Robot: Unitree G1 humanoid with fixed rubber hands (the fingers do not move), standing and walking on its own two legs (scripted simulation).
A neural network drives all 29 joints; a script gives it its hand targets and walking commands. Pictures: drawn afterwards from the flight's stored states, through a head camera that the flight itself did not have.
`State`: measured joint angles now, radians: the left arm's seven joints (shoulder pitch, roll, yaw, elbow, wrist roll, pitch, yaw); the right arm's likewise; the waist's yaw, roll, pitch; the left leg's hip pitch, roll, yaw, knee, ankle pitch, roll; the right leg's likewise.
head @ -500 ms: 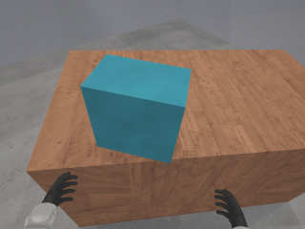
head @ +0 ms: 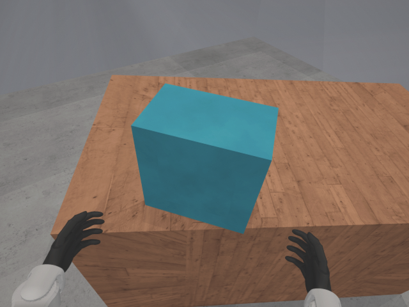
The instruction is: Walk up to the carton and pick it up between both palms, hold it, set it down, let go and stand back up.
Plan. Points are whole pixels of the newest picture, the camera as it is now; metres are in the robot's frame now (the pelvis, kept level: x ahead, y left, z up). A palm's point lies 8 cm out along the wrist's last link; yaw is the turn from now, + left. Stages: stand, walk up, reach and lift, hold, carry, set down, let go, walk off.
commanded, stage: reach and lift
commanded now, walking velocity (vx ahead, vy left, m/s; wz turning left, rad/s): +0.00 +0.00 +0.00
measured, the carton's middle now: (205, 161) +0.42 +0.01 +0.06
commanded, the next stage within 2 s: none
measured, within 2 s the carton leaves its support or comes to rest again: neither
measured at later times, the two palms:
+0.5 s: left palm (49, 223) +0.23 +0.27 +0.08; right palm (306, 253) +0.21 -0.18 +0.05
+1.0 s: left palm (65, 174) +0.30 +0.26 +0.13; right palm (318, 215) +0.26 -0.19 +0.10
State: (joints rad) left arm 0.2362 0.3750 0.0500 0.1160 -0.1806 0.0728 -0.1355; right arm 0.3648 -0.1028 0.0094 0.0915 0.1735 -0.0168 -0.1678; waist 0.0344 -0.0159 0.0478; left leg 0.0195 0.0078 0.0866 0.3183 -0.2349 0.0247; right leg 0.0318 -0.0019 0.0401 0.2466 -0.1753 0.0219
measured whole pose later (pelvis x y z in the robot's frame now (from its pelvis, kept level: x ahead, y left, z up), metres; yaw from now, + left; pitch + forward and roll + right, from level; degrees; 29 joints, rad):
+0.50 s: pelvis +0.00 +0.00 +0.00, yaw +1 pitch -5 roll -1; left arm 0.09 0.45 0.10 0.08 -0.31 0.10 -0.18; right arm 0.30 -0.05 0.03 -0.15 0.18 0.18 -0.27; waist 0.04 0.00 0.05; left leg -0.01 0.01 0.07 0.35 -0.24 0.03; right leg 0.01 0.00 0.03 0.27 -0.19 0.02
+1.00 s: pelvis -0.01 -0.01 +0.00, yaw +1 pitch -5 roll -1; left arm -0.21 0.45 0.18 0.08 -0.26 0.42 -0.19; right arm 0.01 -0.15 0.00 -0.16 0.28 0.39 -0.31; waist -0.02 -0.02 0.06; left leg -0.02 0.01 0.07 0.32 -0.22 0.02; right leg 0.00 0.00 0.02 0.25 -0.17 0.02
